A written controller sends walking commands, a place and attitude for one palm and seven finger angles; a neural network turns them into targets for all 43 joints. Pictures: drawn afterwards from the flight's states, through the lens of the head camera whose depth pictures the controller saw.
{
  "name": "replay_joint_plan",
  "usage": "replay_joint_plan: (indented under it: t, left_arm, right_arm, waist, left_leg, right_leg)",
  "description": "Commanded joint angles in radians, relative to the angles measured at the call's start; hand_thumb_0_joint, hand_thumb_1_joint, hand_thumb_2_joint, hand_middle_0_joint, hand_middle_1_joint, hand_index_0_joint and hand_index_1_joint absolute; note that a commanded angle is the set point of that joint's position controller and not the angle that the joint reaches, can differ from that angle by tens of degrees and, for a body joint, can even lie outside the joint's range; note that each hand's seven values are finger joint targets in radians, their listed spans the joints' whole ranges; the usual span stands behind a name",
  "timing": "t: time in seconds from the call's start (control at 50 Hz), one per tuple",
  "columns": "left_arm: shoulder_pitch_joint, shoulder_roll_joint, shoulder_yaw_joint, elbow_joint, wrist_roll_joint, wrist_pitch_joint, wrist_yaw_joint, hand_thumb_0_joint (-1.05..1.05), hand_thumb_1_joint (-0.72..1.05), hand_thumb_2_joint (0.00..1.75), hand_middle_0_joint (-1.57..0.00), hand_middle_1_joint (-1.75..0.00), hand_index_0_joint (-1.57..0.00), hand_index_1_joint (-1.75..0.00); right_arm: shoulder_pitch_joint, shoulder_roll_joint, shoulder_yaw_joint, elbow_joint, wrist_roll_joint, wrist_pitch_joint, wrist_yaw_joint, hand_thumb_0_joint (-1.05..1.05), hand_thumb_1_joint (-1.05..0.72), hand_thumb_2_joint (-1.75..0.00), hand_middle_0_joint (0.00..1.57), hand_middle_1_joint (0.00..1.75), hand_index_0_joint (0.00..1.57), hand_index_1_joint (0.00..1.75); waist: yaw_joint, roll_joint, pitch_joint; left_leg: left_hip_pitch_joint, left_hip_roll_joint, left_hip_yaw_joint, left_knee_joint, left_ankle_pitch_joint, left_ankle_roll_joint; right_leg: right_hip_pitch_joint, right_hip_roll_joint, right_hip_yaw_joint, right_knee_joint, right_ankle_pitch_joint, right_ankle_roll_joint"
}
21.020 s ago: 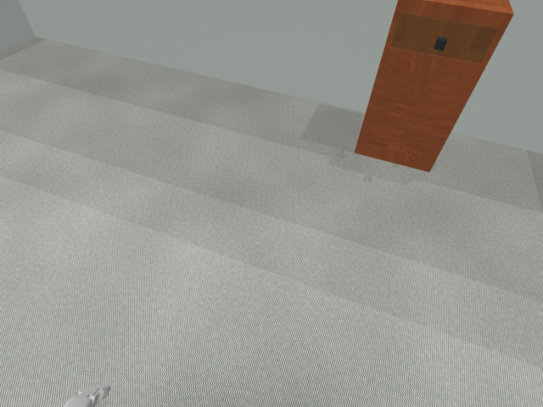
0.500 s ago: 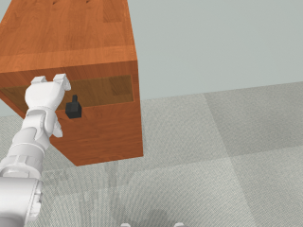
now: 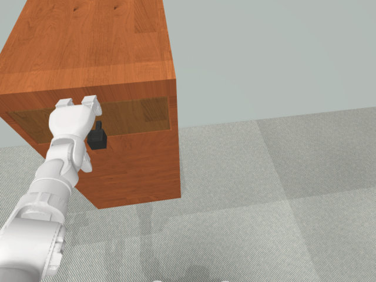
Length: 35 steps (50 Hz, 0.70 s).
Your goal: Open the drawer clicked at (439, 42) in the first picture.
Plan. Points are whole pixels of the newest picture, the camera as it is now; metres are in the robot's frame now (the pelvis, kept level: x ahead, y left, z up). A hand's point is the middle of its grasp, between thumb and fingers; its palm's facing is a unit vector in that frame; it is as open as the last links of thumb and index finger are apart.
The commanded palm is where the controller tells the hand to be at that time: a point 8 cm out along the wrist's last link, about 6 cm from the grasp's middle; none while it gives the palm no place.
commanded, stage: re-aim the fingers above the handle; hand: left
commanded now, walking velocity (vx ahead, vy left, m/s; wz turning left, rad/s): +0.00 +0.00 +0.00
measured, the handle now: (98, 133) +0.49 +0.24 -0.04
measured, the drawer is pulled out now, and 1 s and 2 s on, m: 0.00 0.00 0.00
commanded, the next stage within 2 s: lower the fingers behind the handle in 0.92 s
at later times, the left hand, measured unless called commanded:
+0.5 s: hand (83, 135) +0.44 +0.25 +0.02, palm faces -0.09 -0.03 -1.00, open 13.8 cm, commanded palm +0.43 +0.24 +0.09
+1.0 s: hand (84, 132) +0.45 +0.25 +0.03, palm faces -0.06 -0.02 -1.00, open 13.8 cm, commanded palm +0.43 +0.24 +0.09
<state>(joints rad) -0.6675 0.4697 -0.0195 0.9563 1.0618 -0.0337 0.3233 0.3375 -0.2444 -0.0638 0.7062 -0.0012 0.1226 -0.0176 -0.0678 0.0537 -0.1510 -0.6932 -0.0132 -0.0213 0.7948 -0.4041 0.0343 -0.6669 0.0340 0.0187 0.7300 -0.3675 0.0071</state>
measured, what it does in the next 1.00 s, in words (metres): stands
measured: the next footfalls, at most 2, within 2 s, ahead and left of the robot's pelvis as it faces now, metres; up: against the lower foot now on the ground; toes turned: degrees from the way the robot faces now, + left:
none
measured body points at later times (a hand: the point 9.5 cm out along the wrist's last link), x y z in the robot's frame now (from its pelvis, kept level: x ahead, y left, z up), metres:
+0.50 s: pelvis +0.00 -0.01 +0.00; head +0.09 -0.01 +0.44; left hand +0.44 +0.25 +0.07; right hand +0.04 -0.29 -0.13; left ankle -0.02 +0.10 -0.71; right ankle -0.02 -0.13 -0.71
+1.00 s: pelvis +0.00 -0.01 +0.00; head +0.08 -0.02 +0.45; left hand +0.44 +0.24 +0.08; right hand +0.05 -0.28 -0.13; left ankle -0.02 +0.10 -0.71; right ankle -0.02 -0.13 -0.71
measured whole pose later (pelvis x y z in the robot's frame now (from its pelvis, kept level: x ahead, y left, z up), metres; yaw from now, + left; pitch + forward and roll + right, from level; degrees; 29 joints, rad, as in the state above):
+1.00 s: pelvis +0.00 -0.01 +0.00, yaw +0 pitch +17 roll -1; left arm -0.67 0.48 0.00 0.97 1.07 -0.02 0.31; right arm 0.32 -0.24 -0.06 0.69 0.01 0.12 -0.03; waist -0.07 0.05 -0.15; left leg -0.66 -0.01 -0.02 0.76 -0.40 0.02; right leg -0.65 0.04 0.02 0.72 -0.37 -0.01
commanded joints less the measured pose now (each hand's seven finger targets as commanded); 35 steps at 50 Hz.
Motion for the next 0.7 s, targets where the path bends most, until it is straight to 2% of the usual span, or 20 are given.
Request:
replay_joint_plan:
  t: [0.0,0.08,0.1,0.14,0.18,0.2,0.22,0.26,0.28,0.3,0.4,0.46,0.48,0.5,0.52,0.54,0.58,0.6,0.64,0.68]
  left_arm:
    - [-0.445,0.222,0.048,-0.201,0.007,0.001,0.048,0.0,-0.5,0.3,-0.3,-1.2,-0.3,-1.2]
    - [-0.471,0.296,0.089,-0.155,0.023,0.019,0.05,0.0,-0.5,0.3,-0.3,-1.2,-0.3,-1.2]
    - [-0.465,0.265,0.065,-0.144,0.021,0.025,0.049,0.0,-0.5,0.3,-0.3,-1.2,-0.3,-1.2]
    - [-0.451,0.279,0.075,-0.129,0.02,0.029,0.045,0.0,-0.5,0.3,-0.3,-1.2,-0.3,-1.2]
    - [-0.415,0.32,0.111,-0.137,0.015,0.023,0.034,0.0,-0.5,0.3,-0.3,-1.2,-0.3,-1.2]
    - [-0.423,0.291,0.088,-0.151,0.011,0.019,0.031,0.0,-0.5,0.3,-0.3,-1.2,-0.3,-1.2]
    - [-0.402,0.281,0.085,-0.138,0.006,0.018,0.026,0.0,-0.5,0.3,-0.3,-1.2,-0.3,-1.2]
    - [-0.399,0.307,0.103,-0.127,0.0,0.01,0.018,0.0,-0.5,0.3,-0.3,-1.2,-0.3,-1.2]
    - [-0.403,0.319,0.108,-0.142,0.006,0.003,0.018,0.0,-0.5,0.3,-0.3,-1.2,-0.3,-1.2]
    - [-0.38,0.295,0.096,-0.147,0.001,0.0,0.016,0.0,-0.5,0.3,-0.3,-1.2,-0.3,-1.2]
    - [-0.41,0.282,0.078,-0.171,0.008,-0.036,0.014,0.0,-0.5,0.3,-0.3,-1.2,-0.3,-1.2]
    - [-0.45,0.296,0.089,-0.213,0.007,-0.054,0.022,0.0,-0.5,0.3,-0.3,-1.2,-0.3,-1.2]
    - [-0.483,0.286,0.074,-0.241,0.013,-0.062,0.029,0.0,-0.5,0.3,-0.3,-1.2,-0.3,-1.2]
    - [-0.443,0.268,0.075,-0.218,0.009,-0.057,0.034,0.0,-0.5,0.3,-0.3,-1.2,-0.3,-1.2]
    - [-0.456,0.269,0.075,-0.226,0.011,-0.056,0.04,0.0,-0.5,0.3,-0.3,-1.2,-0.3,-1.2]
    - [-0.453,0.242,0.059,-0.229,0.009,-0.05,0.044,0.0,-0.5,0.3,-0.3,-1.2,-0.3,-1.2]
    - [-0.438,0.291,0.104,-0.224,0.009,-0.039,0.054,0.0,-0.5,0.3,-0.3,-1.2,-0.3,-1.2]
    - [-0.401,0.256,0.085,-0.191,0.006,-0.021,0.055,0.0,-0.5,0.3,-0.3,-1.2,-0.3,-1.2]
    - [-0.424,0.212,0.051,-0.211,0.001,-0.008,0.055,0.0,-0.5,0.3,-0.3,-1.2,-0.3,-1.2]
    - [-0.446,0.24,0.066,-0.204,0.006,0.0,0.057,0.0,-0.5,0.3,-0.3,-1.2,-0.3,-1.2]
  right_arm:
    - [0.095,-0.16,-0.053,-0.064,-0.004,-0.025,-0.011,0.0,-0.9,-0.9,0.2,0.3,0.2,0.3]
    - [0.085,-0.165,-0.04,-0.063,-0.004,-0.019,-0.017,0.0,-0.9,-0.9,0.2,0.3,0.2,0.3]
    - [0.085,-0.161,-0.04,-0.067,-0.004,-0.02,-0.017,0.0,-0.9,-0.9,0.2,0.3,0.2,0.3]
    - [0.082,-0.163,-0.038,-0.068,-0.004,-0.023,-0.018,0.0,-0.9,-0.9,0.2,0.3,0.2,0.3]
    - [0.084,-0.163,-0.038,-0.077,-0.004,-0.02,-0.02,0.0,-0.9,-0.9,0.2,0.3,0.2,0.3]
    - [0.084,-0.16,-0.041,-0.081,-0.005,-0.021,-0.022,0.0,-0.9,-0.9,0.2,0.3,0.2,0.3]
    - [0.087,-0.159,-0.041,-0.08,-0.003,-0.021,-0.022,0.0,-0.9,-0.9,0.2,0.3,0.2,0.3]
    - [0.086,-0.165,-0.039,-0.076,-0.002,-0.019,-0.026,0.0,-0.9,-0.9,0.2,0.3,0.2,0.3]
    - [0.087,-0.165,-0.041,-0.078,0.0,-0.019,-0.027,0.0,-0.9,-0.9,0.2,0.3,0.2,0.3]
    - [0.086,-0.163,-0.043,-0.085,-0.001,-0.02,-0.026,0.0,-0.9,-0.9,0.2,0.3,0.2,0.3]
    - [0.095,-0.161,-0.05,-0.076,0.0,-0.026,-0.032,0.0,-0.9,-0.9,0.2,0.3,0.2,0.3]
    - [0.102,-0.16,-0.053,-0.071,-0.002,-0.028,-0.033,0.0,-0.9,-0.9,0.2,0.3,0.2,0.3]
    - [0.102,-0.158,-0.054,-0.068,-0.002,-0.03,-0.032,0.0,-0.9,-0.9,0.2,0.3,0.2,0.3]
    - [0.107,-0.156,-0.057,-0.065,-0.004,-0.03,-0.029,0.0,-0.9,-0.9,0.2,0.3,0.2,0.3]
    - [0.104,-0.156,-0.057,-0.061,-0.004,-0.03,-0.028,0.0,-0.9,-0.9,0.2,0.3,0.2,0.3]
    - [0.105,-0.154,-0.06,-0.061,-0.006,-0.031,-0.025,0.0,-0.9,-0.9,0.2,0.3,0.2,0.3]
    - [0.109,-0.16,-0.058,-0.056,-0.008,-0.027,-0.02,0.0,-0.9,-0.9,0.2,0.3,0.2,0.3]
    - [0.106,-0.157,-0.058,-0.056,-0.009,-0.025,-0.016,0.0,-0.9,-0.9,0.2,0.3,0.2,0.3]
    - [0.099,-0.155,-0.059,-0.062,-0.005,-0.029,-0.011,0.0,-0.9,-0.9,0.2,0.3,0.2,0.3]
    - [0.099,-0.16,-0.057,-0.06,-0.004,-0.026,-0.012,0.0,-0.9,-0.9,0.2,0.3,0.2,0.3]
  waist:
    - [-0.021,0.046,-0.357]
    - [-0.016,0.024,-0.331]
    - [-0.019,0.03,-0.327]
    - [-0.011,0.028,-0.335]
    - [0.01,0.037,-0.392]
    - [-0.003,0.016,-0.395]
    - [-0.001,0.003,-0.383]
    - [-0.006,-0.03,-0.364]
    - [-0.003,-0.023,-0.374]
    - [0.001,-0.012,-0.366]
    - [-0.023,-0.004,-0.356]
    - [-0.021,0.033,-0.389]
    - [-0.03,0.07,-0.406]
    - [-0.021,0.067,-0.402]
    - [-0.026,0.07,-0.404]
    - [-0.028,0.079,-0.408]
    - [-0.011,0.074,-0.446]
    - [-0.009,0.058,-0.421]
    - [-0.021,0.047,-0.393]
    - [-0.023,0.029,-0.397]
  left_leg:
    - [0.318,0.004,0.005,-0.076,0.5,-0.001]
    - [0.255,-0.004,0.011,-0.087,0.438,0.004]
    - [0.254,-0.007,0.014,-0.087,0.429,0.005]
    - [0.24,-0.01,0.024,-0.088,0.421,0.007]
    - [0.247,-0.011,0.029,-0.082,0.454,0.007]
    - [0.254,-0.01,0.031,-0.077,0.468,0.009]
    - [0.242,-0.011,0.034,-0.078,0.466,0.01]
    - [0.21,-0.013,0.037,-0.078,0.447,0.013]
    - [0.21,-0.012,0.035,-0.08,0.449,0.013]
    - [0.212,-0.014,0.042,-0.08,0.45,0.014]
    - [0.226,-0.014,0.037,-0.069,0.44,0.017]
    - [0.251,-0.013,0.029,-0.061,0.464,0.014]
    - [0.279,-0.011,0.025,-0.055,0.488,0.011]
    - [0.289,-0.01,0.023,-0.05,0.505,0.009]
    - [0.291,-0.007,0.022,-0.047,0.52,0.007]
    - [0.306,-0.006,0.021,-0.043,0.536,0.005]
    - [0.31,-0.004,0.018,-0.039,0.58,0.002]
    - [0.299,-0.004,0.018,-0.043,0.582,0.0]
    - [0.298,-0.002,0.021,-0.05,0.556,0.003]
    - [0.295,-0.002,0.017,-0.057,0.543,0.005]
  right_leg:
    - [0.115,0.029,-0.059,-0.056,0.329,-0.05]
    - [0.14,0.026,-0.051,-0.056,0.317,-0.051]
    - [0.137,0.026,-0.052,-0.057,0.314,-0.052]
    - [0.16,0.023,-0.047,-0.06,0.328,-0.051]
    - [0.201,0.021,-0.039,-0.049,0.369,-0.049]
    - [0.205,0.022,-0.04,-0.051,0.393,-0.047]
    - [0.211,0.021,-0.04,-0.055,0.4,-0.045]
    - [0.23,0.018,-0.032,-0.06,0.413,-0.042]
    - [0.229,0.017,-0.031,-0.054,0.415,-0.041]
    - [0.231,0.017,-0.031,-0.057,0.421,-0.042]
    - [0.199,0.018,-0.028,-0.062,0.408,-0.04]
    - [0.185,0.02,-0.031,-0.053,0.401,-0.044]
    - [0.161,0.021,-0.031,-0.046,0.406,-0.044]
    - [0.152,0.024,-0.038,-0.043,0.399,-0.046]
    - [0.142,0.025,-0.039,-0.04,0.406,-0.045]
    - [0.135,0.026,-0.043,-0.038,0.408,-0.046]
    - [0.154,0.026,-0.043,-0.028,0.435,-0.045]
    - [0.156,0.028,-0.049,-0.026,0.434,-0.047]
    - [0.15,0.028,-0.051,-0.041,0.418,-0.045]
    - [0.159,0.027,-0.047,-0.045,0.417,-0.043]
